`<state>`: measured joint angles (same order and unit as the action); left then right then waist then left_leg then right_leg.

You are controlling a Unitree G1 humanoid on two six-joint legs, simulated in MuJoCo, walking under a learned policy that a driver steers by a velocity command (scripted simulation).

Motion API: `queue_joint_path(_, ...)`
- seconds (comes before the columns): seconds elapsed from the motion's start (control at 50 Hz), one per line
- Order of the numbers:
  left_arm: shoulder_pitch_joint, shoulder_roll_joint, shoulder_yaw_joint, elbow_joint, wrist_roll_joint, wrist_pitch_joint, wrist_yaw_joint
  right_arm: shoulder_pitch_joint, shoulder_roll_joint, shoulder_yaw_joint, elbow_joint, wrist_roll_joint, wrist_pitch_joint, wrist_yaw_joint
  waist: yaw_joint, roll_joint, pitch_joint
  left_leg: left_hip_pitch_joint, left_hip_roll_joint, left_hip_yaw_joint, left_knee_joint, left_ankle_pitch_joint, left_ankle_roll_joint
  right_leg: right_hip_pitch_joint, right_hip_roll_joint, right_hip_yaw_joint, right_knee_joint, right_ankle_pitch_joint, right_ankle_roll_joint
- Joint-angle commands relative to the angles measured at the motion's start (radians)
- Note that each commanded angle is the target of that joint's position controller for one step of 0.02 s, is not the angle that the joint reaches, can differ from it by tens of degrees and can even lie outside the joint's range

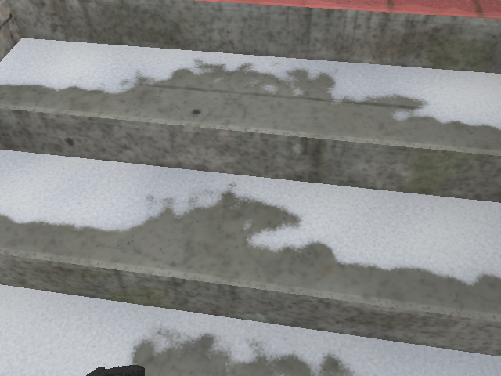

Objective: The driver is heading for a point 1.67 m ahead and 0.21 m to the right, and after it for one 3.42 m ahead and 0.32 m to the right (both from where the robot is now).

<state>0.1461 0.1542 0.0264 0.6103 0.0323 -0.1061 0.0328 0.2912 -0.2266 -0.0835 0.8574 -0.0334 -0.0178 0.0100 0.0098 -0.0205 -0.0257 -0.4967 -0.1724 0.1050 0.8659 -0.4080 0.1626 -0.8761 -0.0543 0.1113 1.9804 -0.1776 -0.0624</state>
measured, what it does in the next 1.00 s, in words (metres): climbs: right foot 0.15 m higher, then left foot 0.15 m higher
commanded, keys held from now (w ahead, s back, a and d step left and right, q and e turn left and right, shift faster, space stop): w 1.00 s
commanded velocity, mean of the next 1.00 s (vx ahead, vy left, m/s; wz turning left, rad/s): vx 0.50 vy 0.00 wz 0.13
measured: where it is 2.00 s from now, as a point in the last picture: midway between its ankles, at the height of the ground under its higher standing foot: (257, 5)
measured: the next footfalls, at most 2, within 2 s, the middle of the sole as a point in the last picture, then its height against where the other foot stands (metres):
right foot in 0.30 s outside the picture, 0.15 m higher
left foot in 0.80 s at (229, 226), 0.15 m higher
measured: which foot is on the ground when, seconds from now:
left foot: down 0.00-0.32, up 0.34-0.78, down 0.80-1.00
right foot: up 0.00-0.28, down 0.30-0.84, up 0.86-1.00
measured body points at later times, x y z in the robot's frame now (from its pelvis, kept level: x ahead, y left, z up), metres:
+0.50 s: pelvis +0.34 -0.04 +0.17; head +0.33 -0.04 +0.62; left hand +0.33 +0.23 +0.03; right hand +0.53 -0.23 +0.08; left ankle +0.30 +0.11 -0.31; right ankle +0.36 -0.09 -0.53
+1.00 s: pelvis +0.67 +0.03 +0.32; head +0.67 +0.02 +0.77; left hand +0.80 +0.27 +0.22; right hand +0.75 -0.22 +0.18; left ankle +0.70 +0.09 -0.38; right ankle +0.63 -0.11 -0.15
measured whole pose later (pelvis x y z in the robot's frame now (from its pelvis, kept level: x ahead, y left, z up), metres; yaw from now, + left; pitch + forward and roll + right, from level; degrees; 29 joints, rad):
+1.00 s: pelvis +0.67 +0.03 +0.32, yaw +5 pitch +2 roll +2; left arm 0.23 0.17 0.05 0.69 0.02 -0.10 0.01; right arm 0.32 -0.20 -0.07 0.92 -0.03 -0.07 0.01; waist 0.02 -0.03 -0.06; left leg -0.47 -0.07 0.16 0.77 -0.35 0.11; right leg -0.82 0.03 0.12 1.96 -0.20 -0.14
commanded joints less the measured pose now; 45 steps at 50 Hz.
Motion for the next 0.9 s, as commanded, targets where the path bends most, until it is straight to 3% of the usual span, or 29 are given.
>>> queue_joint_path(0.02, 0.101, -0.01, -0.017, -0.048, 0.012, 0.038, 0.008, -0.038, -0.028, 0.015, -0.03, 0.0, -0.05, 0.01, 0.086, -0.05, 0.082, 0.002, 0.217, -0.381, -0.457, 0.275, 0.006, -0.208, -0.024, -0.062, 0.008, -0.018, 0.001)
queue_joint_path(0.04, 0.027, -0.045, -0.03, -0.068, -0.001, 0.044, 0.017, 0.022, -0.035, 0.016, -0.009, -0.019, -0.065, 0.017, 0.052, 0.018, 0.079, 0.028, 0.221, -0.348, -0.471, 0.376, 0.001, -0.27, 0.013, -0.125, 0.116, -0.066, -0.001)
queue_joint_path(0.1, -0.18, -0.109, -0.067, -0.141, 0.0, 0.048, 0.019, 0.173, -0.08, 0.015, 0.054, -0.015, -0.077, 0.003, -0.032, 0.094, 0.086, 0.244, 0.245, -0.369, -0.499, 0.387, -0.015, -0.557, 0.008, -0.184, 0.197, -0.185, -0.029)
queue_joint_path(0.12, -0.29, -0.126, -0.087, -0.194, 0.01, 0.052, 0.018, 0.22, -0.065, 0.017, 0.068, 0.001, -0.068, -0.002, -0.055, 0.079, 0.109, 0.259, 0.232, -0.367, -0.537, 0.367, -0.041, -0.585, -0.003, -0.2, 0.123, -0.229, -0.037)
queue_joint_path(0.16, -0.355, -0.076, -0.095, -0.238, 0.01, 0.056, 0.002, 0.246, -0.094, 0.014, 0.05, 0.013, -0.058, -0.032, -0.088, 0.053, 0.078, 0.3, 0.259, -0.384, -0.707, 0.471, -0.018, -0.473, -0.01, -0.24, -0.113, -0.224, -0.027)
queue_joint_path(0.2, -0.322, -0.042, -0.083, -0.229, -0.001, 0.071, -0.012, 0.186, -0.118, 0.004, 0.029, 0.023, -0.049, -0.06, -0.053, 0.027, 0.018, 0.306, 0.294, -0.282, -0.796, 0.837, -0.003, -0.159, -0.021, -0.242, -0.41, -0.211, -0.039)
queue_joint_path(0.24, -0.075, -0.038, -0.074, -0.108, -0.037, 0.086, -0.005, 0.096, -0.139, 0.0, -0.004, 0.043, -0.052, -0.068, 0.039, 0.083, -0.165, 0.303, 0.259, -0.146, -0.662, 1.596, -0.012, 0.284, 0.081, -0.309, -0.616, -0.12, -0.074)
queue_joint_path(0.28, 0.117, 0.079, -0.02, -0.054, -0.043, 0.076, 0.01, 0.014, -0.189, -0.027, -0.042, 0.039, -0.09, -0.053, 0.15, 0.204, -0.25, 0.473, 0.359, -0.205, -0.416, 1.991, -0.013, 0.43, 0.096, -0.262, -0.802, -0.114, -0.08)
queue_joint_path(0.3, 0.196, 0.13, 0.008, -0.025, -0.032, 0.065, 0.01, -0.026, -0.194, -0.038, -0.05, 0.051, -0.099, -0.033, 0.207, 0.175, -0.274, 0.483, 0.313, -0.18, -0.197, 1.91, -0.02, 0.559, 0.121, -0.22, -1.046, -0.106, -0.086)
queue_joint_path(0.32, 0.301, 0.21, 0.046, 0.045, -0.004, 0.056, -0.003, -0.058, -0.13, -0.033, -0.088, 0.037, -0.111, -0.017, 0.235, 0.012, -0.292, 0.31, 0.172, -0.19, 0.221, 1.334, -0.048, 0.72, 0.033, 0.045, -1.262, -0.173, -0.152)
queue_joint_path(0.34, 0.284, 0.244, 0.056, 0.099, 0.0, 0.054, -0.002, 0.092, 0.017, -0.008, -0.133, 0.019, -0.105, 0.017, 0.068, -0.355, -0.348, -0.067, -0.079, -0.282, 0.664, 0.189, -0.111, 0.907, -0.231, 0.671, -1.557, 0.05, -0.299)
queue_joint_path(0.36, 0.193, 0.155, 0.057, 0.099, -0.022, 0.052, -0.004, 0.129, 0.016, 0.005, -0.137, -0.035, -0.101, 0.025, 0.007, -0.143, -0.307, -0.167, -0.007, -0.357, 0.873, 0.235, -0.079, 0.788, -0.217, 0.755, -1.641, -0.389, -0.282)
queue_joint_path(0.38, 0.11, 0.079, 0.042, 0.113, -0.024, 0.045, -0.005, 0.037, 0.007, 0.004, -0.182, -0.048, -0.087, 0.027, -0.03, -0.026, -0.143, -0.266, 0.04, -0.276, 0.935, 0.299, -0.074, 0.649, -0.193, 0.648, -1.647, -0.651, -0.26)
queue_joint_path(0.4, 0.063, 0.028, 0.033, 0.125, -0.015, 0.026, -0.014, -0.003, 0.037, 0.016, -0.223, -0.057, -0.085, 0.01, -0.058, 0.056, -0.047, -0.347, 0.054, -0.282, 1.05, 0.307, -0.057, 0.541, -0.2, 0.554, -1.638, -0.569, -0.24)
queue_joint_path(0.44, 0.156, -0.013, 0.019, 0.231, -0.012, -0.001, -0.018, -0.047, 0.128, 0.051, -0.253, -0.028, -0.042, -0.005, -0.09, 0.091, 0.036, -0.472, 0.065, -0.285, 1.16, 0.285, -0.04, 0.451, -0.134, 0.309, -1.612, -0.385, -0.19)
queue_joint_path(0.48, 0.23, 0.011, 0.023, 0.297, -0.018, -0.014, -0.032, -0.06, 0.174, 0.076, -0.281, -0.006, -0.012, -0.011, -0.101, 0.063, 0.079, -0.625, 0.071, -0.292, 1.207, 0.219, -0.034, 0.483, -0.105, 0.159, -1.618, -0.298, -0.147)
queue_joint_path(0.52, 0.211, 0.052, 0.022, 0.285, -0.027, -0.02, -0.032, -0.099, 0.137, 0.077, -0.303, -0.007, 0.004, -0.002, -0.11, 0.053, 0.117, -0.65, 0.101, -0.239, 1.058, 0.23, -0.063, 0.43, -0.087, 0.066, -1.674, -0.3, -0.123)
queue_joint_path(0.62, 0.345, 0.135, 0.031, 0.34, -0.015, -0.053, -0.028, -0.359, 0.164, 0.101, -0.401, -0.019, -0.002, -0.041, -0.037, -0.083, 0.167, -0.975, 0.198, -0.064, 1.244, 0.028, -0.04, 0.647, -0.128, 0.058, -1.817, -0.186, -0.157)
queue_joint_path(0.68, 0.452, 0.107, 0.028, 0.372, -0.029, -0.022, 0.006, -0.483, 0.147, 0.122, -0.459, -0.018, -0.023, -0.008, 0.034, -0.013, 0.108, -0.831, 0.261, 0.046, 0.82, 0.034, -0.05, 0.752, -0.093, -0.006, -1.919, 0.128, -0.136)
queue_joint_path(0.7, 0.492, 0.096, 0.03, 0.39, -0.046, -0.009, 0.024, -0.492, 0.185, 0.131, -0.472, -0.018, -0.012, 0.006, 0.055, -0.036, 0.03, -0.656, 0.274, 0.035, 0.702, 0.067, -0.03, 0.8, -0.095, -0.037, -1.978, 0.292, -0.15)
queue_joint_path(0.72, 0.444, 0.1, 0.025, 0.369, -0.036, 0.004, 0.029, -0.419, 0.178, 0.127, -0.44, 0.016, -0.005, 0.014, 0.04, -0.041, 0.028, -0.53, 0.251, 0.1, 0.568, 0.044, -0.04, 0.792, -0.095, -0.08, -1.975, 0.555, -0.154)
queue_joint_path(0.74, 0.414, 0.118, 0.019, 0.357, -0.045, -0.005, 0.028, -0.365, 0.17, 0.124, -0.417, 0.031, -0.012, 0.013, -0.012, 0.002, -0.028, -0.28, 0.186, 0.144, 0.409, 0.048, -0.015, 0.765, -0.107, -0.151, -1.899, 1.084, -0.128)
queue_joint_path(0.76, 0.424, 0.189, 0.034, 0.339, -0.045, -0.013, 0.031, -0.262, 0.171, 0.11, -0.37, 0.044, -0.012, 0.006, -0.054, -0.073, -0.151, -0.072, 0.116, 0.156, 0.372, 0.084, -0.007, 0.806, -0.17, -0.138, -1.791, 1.514, -0.137)
queue_joint_path(0.8, 0.361, 0.302, 0.066, 0.31, -0.06, -0.031, 0.004, -0.01, 0.055, 0.069, -0.281, 0.035, -0.009, -0.001, -0.188, -0.17, -0.303, 0.12, 0.06, 0.085, 0.144, 0.057, 0.017, 0.972, -0.205, -0.13, -1.446, 1.716, -0.118)
queue_joint_path(0.82, 0.352, 0.281, 0.072, 0.288, -0.066, -0.053, -0.011, 0.052, -0.019, 0.037, -0.258, 0.01, -0.004, -0.002, -0.23, -0.179, -0.331, 0.289, 0.091, -0.057, 0.045, 0.035, 0.052, 0.857, -0.167, -0.125, -1.22, 1.475, -0.1)
queue_joint_path(0.84, 0.378, 0.169, 0.056, 0.227, -0.088, -0.063, -0.043, 0.122, -0.122, -0.003, -0.198, -0.014, -0.014, -0.009, -0.193, 0.112, -0.344, 0.517, 0.353, -0.633, -0.224, 0.001, 0.208, 0.419, 0.038, -0.098, -0.783, 0.805, -0.03)
queue_joint_path(0.86, 0.352, 0.187, 0.078, 0.209, -0.023, -0.074, -0.064, 0.093, -0.154, -0.025, -0.185, -0.004, 0.001, -0.017, -0.164, 0.193, -0.435, 0.471, 0.475, -1.071, -0.545, -0.001, 0.259, 0.378, 0.177, -0.001, -0.32, 0.051, -0.016)
queue_joint_path(0.88, 0.288, 0.097, 0.064, 0.132, -0.007, -0.067, -0.069, -0.05, -0.121, -0.015, -0.179, 0.019, -0.014, -0.002, -0.074, 0.123, -0.338, 0.34, 0.485, -0.989, -0.567, -0.152, 0.242, 0.256, 0.131, 0.074, -0.087, 0.036, -0.014)
queue_joint_path(0.9, 0.2, 0.054, 0.042, 0.077, 0.011, -0.058, -0.059, -0.085, -0.044, 0.005, -0.129, 0.031, -0.035, 0.0, -0.041, -0.009, -0.159, 0.209, 0.46, -0.849, -0.54, -0.278, 0.188, 0.144, 0.083, 0.034, -0.022, 0.026, -0.035)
